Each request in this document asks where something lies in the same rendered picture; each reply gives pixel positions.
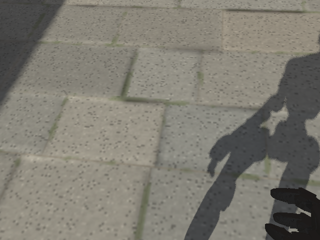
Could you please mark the robot right hand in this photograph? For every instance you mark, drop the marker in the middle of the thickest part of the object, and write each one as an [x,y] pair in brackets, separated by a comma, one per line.
[308,227]

